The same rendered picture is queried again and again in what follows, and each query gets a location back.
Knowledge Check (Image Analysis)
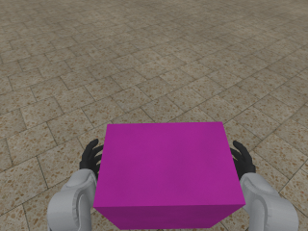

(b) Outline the carton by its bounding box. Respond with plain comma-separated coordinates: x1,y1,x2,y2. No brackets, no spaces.
92,121,246,230

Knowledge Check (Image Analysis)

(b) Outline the left robot hand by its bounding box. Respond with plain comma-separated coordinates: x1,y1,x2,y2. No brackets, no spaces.
79,139,104,181

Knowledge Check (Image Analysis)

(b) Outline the robot left forearm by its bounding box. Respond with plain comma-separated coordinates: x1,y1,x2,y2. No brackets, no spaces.
46,168,97,231

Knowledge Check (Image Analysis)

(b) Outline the robot right forearm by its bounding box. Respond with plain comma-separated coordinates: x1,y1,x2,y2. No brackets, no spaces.
240,172,299,231

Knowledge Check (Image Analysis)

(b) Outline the right robot hand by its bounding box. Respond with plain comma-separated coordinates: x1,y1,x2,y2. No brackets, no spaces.
230,141,256,181

